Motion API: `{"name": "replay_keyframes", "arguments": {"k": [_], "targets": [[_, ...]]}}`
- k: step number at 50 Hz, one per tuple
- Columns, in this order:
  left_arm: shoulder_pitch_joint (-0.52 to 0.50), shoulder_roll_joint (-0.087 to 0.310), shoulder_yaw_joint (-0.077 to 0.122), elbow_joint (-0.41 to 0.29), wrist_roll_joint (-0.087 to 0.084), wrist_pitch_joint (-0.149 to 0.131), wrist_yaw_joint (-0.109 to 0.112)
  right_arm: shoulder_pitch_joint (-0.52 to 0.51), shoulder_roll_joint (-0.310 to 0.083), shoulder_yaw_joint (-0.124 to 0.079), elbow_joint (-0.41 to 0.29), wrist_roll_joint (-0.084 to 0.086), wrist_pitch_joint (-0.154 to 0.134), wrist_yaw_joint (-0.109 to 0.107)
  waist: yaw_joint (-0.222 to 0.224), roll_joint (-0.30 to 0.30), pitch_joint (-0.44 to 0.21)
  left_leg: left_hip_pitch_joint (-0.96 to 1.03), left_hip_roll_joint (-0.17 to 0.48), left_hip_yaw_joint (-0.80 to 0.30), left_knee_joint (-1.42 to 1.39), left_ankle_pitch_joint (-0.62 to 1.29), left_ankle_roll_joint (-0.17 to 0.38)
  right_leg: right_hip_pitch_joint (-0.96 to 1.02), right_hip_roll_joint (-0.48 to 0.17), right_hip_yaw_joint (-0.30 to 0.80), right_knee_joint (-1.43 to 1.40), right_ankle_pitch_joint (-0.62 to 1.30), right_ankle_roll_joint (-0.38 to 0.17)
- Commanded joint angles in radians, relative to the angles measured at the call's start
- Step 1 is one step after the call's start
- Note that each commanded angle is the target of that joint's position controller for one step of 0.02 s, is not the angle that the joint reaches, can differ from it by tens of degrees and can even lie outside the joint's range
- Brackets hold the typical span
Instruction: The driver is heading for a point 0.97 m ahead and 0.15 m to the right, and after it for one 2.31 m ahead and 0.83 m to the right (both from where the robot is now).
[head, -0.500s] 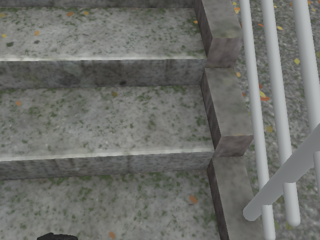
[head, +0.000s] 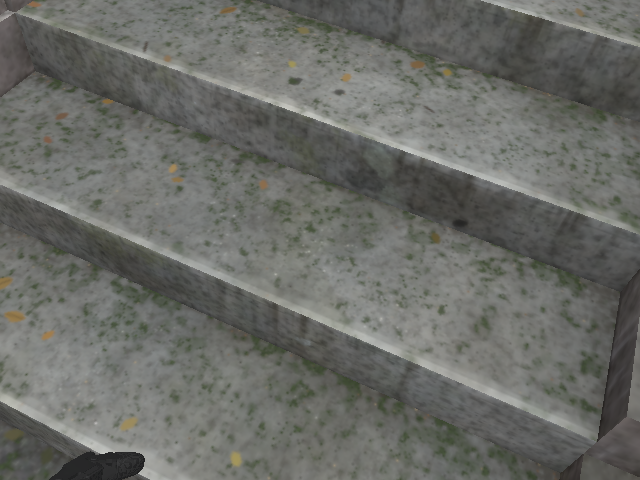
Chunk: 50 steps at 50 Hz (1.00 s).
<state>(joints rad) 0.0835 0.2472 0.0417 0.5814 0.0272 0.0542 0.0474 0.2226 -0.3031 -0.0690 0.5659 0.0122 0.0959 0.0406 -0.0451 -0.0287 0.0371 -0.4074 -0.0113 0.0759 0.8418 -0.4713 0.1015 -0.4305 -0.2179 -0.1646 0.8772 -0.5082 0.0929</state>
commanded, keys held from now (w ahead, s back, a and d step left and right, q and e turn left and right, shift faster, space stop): w+q+shift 0.16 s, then w+e+shift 0.84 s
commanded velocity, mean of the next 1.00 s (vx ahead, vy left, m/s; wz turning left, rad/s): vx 1.00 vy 0.00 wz -0.22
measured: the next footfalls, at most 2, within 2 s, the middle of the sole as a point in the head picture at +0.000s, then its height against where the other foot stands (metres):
right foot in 0.52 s outside the picture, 0.15 m higher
left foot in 0.86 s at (113, 349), level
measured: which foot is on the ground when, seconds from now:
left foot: down 0.00-0.54, up 0.56-0.84, down 0.86-1.00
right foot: up 0.00-0.50, down 0.52-0.84, up 0.86-1.00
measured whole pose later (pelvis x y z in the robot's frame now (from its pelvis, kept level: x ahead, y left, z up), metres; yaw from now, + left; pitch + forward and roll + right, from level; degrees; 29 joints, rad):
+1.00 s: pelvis +0.67 +0.18 +0.17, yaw -16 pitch +5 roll +4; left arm 0.03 0.29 0.08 0.56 0.01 -0.03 0.04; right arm 0.36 -0.22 -0.05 0.86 -0.10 -0.15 0.00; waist -0.01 -0.06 -0.06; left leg -0.13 0.05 0.13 0.43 -0.37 -0.08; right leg -0.99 0.07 0.04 2.10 -0.61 -0.15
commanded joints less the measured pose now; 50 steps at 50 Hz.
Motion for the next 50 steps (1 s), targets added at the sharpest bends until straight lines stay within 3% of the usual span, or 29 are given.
{"name": "replay_keyframes", "arguments": {"k": [1,2,4,5,8,14,19,21,23,25,26,27,28,29,31,32,33,35,37,39,40,41,42,43,44,45,46,48,50], "targets": [[-0.261,-0.051,-0.026,-0.248,0.017,-0.033,0.004,0.034,-0.173,-0.033,-0.089,-0.028,-0.051,0.002,-0.047,0.343,0.064,0.210,0.203,-0.840,-0.658,-0.161,0.208,-0.598,0.173,0.167,0.506,0.022,-0.028],[-0.167,-0.025,-0.022,-0.204,0.049,-0.051,-0.003,0.010,-0.179,-0.040,-0.107,-0.060,-0.066,-0.022,-0.011,0.191,-0.044,0.312,0.238,-0.878,-0.591,-0.083,0.220,-0.651,0.152,0.207,0.655,0.134,-0.042],[-0.084,0.037,-0.002,-0.120,0.081,-0.093,-0.035,0.061,-0.140,-0.025,-0.061,-0.052,-0.120,-0.058,-0.011,0.008,-0.144,0.364,0.213,-0.735,-0.497,-0.126,0.171,-0.647,0.119,0.249,0.802,0.263,-0.077],[-0.095,0.037,-0.001,-0.120,0.074,-0.099,-0.049,0.104,-0.116,-0.009,-0.021,-0.051,-0.137,-0.058,-0.016,0.066,-0.143,0.344,0.161,-0.642,-0.488,0.001,0.170,-0.635,0.138,0.211,0.886,0.238,-0.086],[-0.166,0.018,-0.028,-0.161,0.060,-0.083,-0.048,0.236,-0.136,-0.021,0.052,-0.035,-0.160,-0.061,-0.010,-0.073,-0.078,0.388,0.144,-0.656,-0.531,0.125,0.170,-0.721,0.153,0.209,0.814,0.203,-0.093],[-0.195,-0.078,-0.066,-0.118,0.021,-0.055,-0.037,0.420,-0.050,0.019,0.207,-0.056,-0.203,-0.054,-0.030,0.085,0.001,0.580,0.174,-0.526,-0.505,0.360,0.131,-1.139,0.200,0.095,1.300,0.062,-0.147],[-0.329,-0.113,-0.101,-0.198,0.002,-0.044,-0.044,0.452,-0.006,0.047,0.325,-0.034,-0.177,-0.057,-0.007,0.033,0.141,0.257,0.113,-0.310,-0.743,0.427,-0.029,-0.929,0.258,0.051,1.024,0.047,-0.186],[-0.236,-0.048,-0.086,-0.147,0.003,-0.027,-0.045,0.359,-0.041,0.054,0.307,-0.010,-0.162,-0.069,0.048,0.012,0.063,0.205,0.096,-0.127,-0.797,1.101,-0.074,-0.549,0.292,-0.061,0.757,0.086,-0.205],[-0.111,-0.023,-0.076,-0.078,-0.019,-0.028,-0.041,0.334,-0.140,0.035,0.276,0.012,-0.189,-0.090,0.090,0.136,-0.070,0.183,0.181,-0.060,-0.654,2.054,-0.080,-0.136,0.344,-0.155,0.541,0.085,-0.245],[0.092,0.062,-0.037,0.021,-0.025,-0.023,-0.033,0.301,-0.188,0.017,0.270,-0.012,-0.188,-0.129,0.177,0.230,-0.170,0.408,0.253,-0.047,-0.286,2.513,-0.095,-0.085,0.422,-0.127,0.424,-0.134,-0.283],[0.185,0.117,-0.011,0.066,-0.028,-0.030,-0.048,0.277,-0.187,0.012,0.254,-0.019,-0.175,-0.153,0.247,0.204,-0.165,0.407,0.224,-0.033,0.072,2.498,-0.111,-0.042,0.442,-0.059,0.258,-0.236,-0.358],[0.446,0.191,0.030,0.139,-0.030,-0.052,-0.070,0.092,-0.230,-0.014,0.188,-0.001,-0.184,-0.166,0.430,0.090,-0.233,0.149,0.136,-0.030,0.634,1.941,-0.135,0.222,0.329,0.270,0.081,-0.157,-0.506],[0.362,0.210,0.039,0.205,-0.026,-0.042,-0.043,-0.025,-0.108,0.001,0.075,-0.029,-0.202,-0.105,0.314,-0.273,-0.206,-0.348,-0.216,-0.058,1.124,0.322,-0.217,0.300,0.089,1.058,-0.372,-0.266,-0.682],[0.226,0.162,0.037,0.153,-0.032,-0.055,-0.026,-0.088,-0.020,0.034,-0.031,-0.082,-0.222,-0.062,0.200,-0.050,-0.094,-0.481,-0.105,-0.265,1.067,0.314,-0.149,0.212,0.054,1.306,-0.509,-0.360,-0.616],[0.277,0.033,0.013,0.209,0.015,-0.073,0.004,-0.132,0.058,0.064,-0.074,-0.072,-0.222,-0.026,0.105,0.183,0.066,-0.556,-0.078,-0.300,1.089,0.195,-0.097,-0.019,0.048,1.184,-0.492,-0.323,-0.541],[0.263,0.051,0.017,0.210,0.035,-0.107,0.016,-0.132,0.082,0.081,-0.111,-0.089,-0.209,-0.035,0.042,0.257,0.088,-0.563,-0.034,-0.336,1.030,0.117,-0.077,-0.091,0.075,1.063,-0.516,-0.216,-0.484],[0.225,0.090,0.023,0.216,0.054,-0.124,0.028,-0.125,0.111,0.098,-0.128,-0.111,-0.186,-0.039,0.010,0.196,0.063,-0.620,-0.038,-0.302,1.176,-0.027,-0.073,-0.088,0.107,0.965,-0.552,-0.103,-0.477],[0.153,0.153,0.040,0.209,0.012,-0.147,0.005,-0.179,0.086,0.110,-0.187,-0.105,-0.164,-0.056,-0.055,0.188,0.154,-0.613,0.067,-0.266,0.865,-0.092,-0.070,-0.213,0.172,0.715,-0.633,-0.034,-0.400],[0.065,0.125,0.038,0.145,-0.020,-0.153,-0.010,-0.139,-0.020,0.091,-0.153,-0.051,-0.171,-0.036,-0.071,0.227,0.147,-0.089,0.115,-0.068,0.248,0.152,-0.135,-0.498,0.299,0.411,-0.680,0.238,-0.384],[0.124,0.144,0.052,0.155,-0.031,-0.166,-0.020,-0.071,0.072,0.099,-0.108,-0.024,-0.177,-0.025,-0.018,0.037,-0.090,0.339,0.065,-0.042,0.138,0.476,-0.131,-0.411,0.279,0.403,-0.582,0.671,-0.404],[0.144,0.189,0.067,0.148,-0.023,-0.168,-0.024,0.068,0.041,0.083,-0.060,-0.027,-0.178,-0.031,-0.075,0.048,-0.204,0.384,0.026,-0.048,0.049,0.468,-0.096,-0.199,0.294,0.379,-0.374,0.949,-0.367],[0.124,0.266,0.089,0.148,-0.024,-0.165,-0.035,0.204,0.010,0.062,-0.043,-0.030,-0.189,-0.037,-0.208,0.060,-0.297,0.479,-0.028,0.041,-0.140,0.327,-0.090,-0.091,0.342,0.330,-0.110,1.214,-0.333],[-0.033,0.239,0.091,0.107,-0.023,-0.177,-0.055,0.469,-0.037,0.027,0.029,-0.031,-0.225,-0.044,-0.374,0.102,-0.385,0.841,0.027,0.010,-0.331,0.685,-0.062,-0.218,0.393,0.275,0.327,1.265,-0.214],[-0.154,0.099,0.058,0.051,0.022,-0.184,-0.067,0.478,-0.058,0.012,0.119,-0.009,-0.233,-0.055,-0.360,0.204,-0.295,0.833,0.102,-0.021,-0.542,0.832,-0.089,-0.319,0.408,0.223,0.552,0.405,-0.224],[-0.174,0.020,0.034,-0.004,-0.003,-0.183,-0.051,0.344,-0.043,0.018,0.141,-0.075,-0.234,-0.050,-0.223,0.136,-0.100,0.790,0.216,-0.132,-0.545,1.054,-0.070,-0.515,0.371,0.237,0.806,0.178,-0.239],[-0.038,-0.019,0.017,-0.042,-0.061,-0.172,-0.035,0.268,-0.032,0.027,0.142,-0.142,-0.234,-0.038,-0.056,0.126,-0.223,1.071,0.396,-0.261,-0.220,1.689,-0.010,-0.798,0.332,0.200,1.026,-0.007,-0.201],[-0.022,-0.048,-0.005,-0.056,-0.062,-0.155,-0.026,0.292,0.027,0.029,0.165,-0.164,-0.229,-0.045,-0.052,0.042,-0.327,1.076,0.464,-0.354,-0.235,1.366,0.075,-0.909,0.275,0.254,1.172,-0.036,-0.215],[-0.145,-0.166,-0.049,-0.174,-0.011,-0.104,-0.002,0.273,0.064,0.023,0.259,-0.138,-0.259,-0.049,-0.002,0.121,-0.169,0.751,0.527,-0.403,-0.530,0.412,0.049,-1.063,0.202,0.323,1.456,-0.157,-0.240],[-0.303,-0.139,-0.058,-0.268,-0.005,-0.083,0.001,0.133,0.107,0.049,0.336,-0.089,-0.292,-0.027,0.084,0.126,0.105,0.371,0.455,-0.151,-0.764,0.377,-0.028,-1.032,0.186,0.301,1.328,-0.238,-0.269]]}}
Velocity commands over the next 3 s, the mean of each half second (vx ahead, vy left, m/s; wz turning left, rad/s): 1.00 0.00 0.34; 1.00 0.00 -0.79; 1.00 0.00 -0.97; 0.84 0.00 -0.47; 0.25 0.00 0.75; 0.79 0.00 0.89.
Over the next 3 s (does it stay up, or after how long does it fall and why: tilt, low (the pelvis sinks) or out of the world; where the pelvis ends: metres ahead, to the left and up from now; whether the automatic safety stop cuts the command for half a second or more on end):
stays up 1.75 -0.48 0.78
